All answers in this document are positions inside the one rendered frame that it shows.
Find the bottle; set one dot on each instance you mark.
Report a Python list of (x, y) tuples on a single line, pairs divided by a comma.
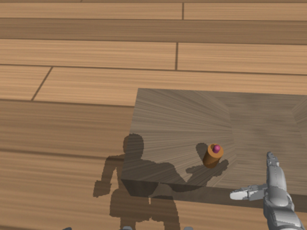
[(213, 155)]

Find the right robot arm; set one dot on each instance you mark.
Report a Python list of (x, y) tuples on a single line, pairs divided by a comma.
[(278, 209)]

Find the right robot hand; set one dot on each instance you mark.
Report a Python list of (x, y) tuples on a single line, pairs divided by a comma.
[(275, 178)]

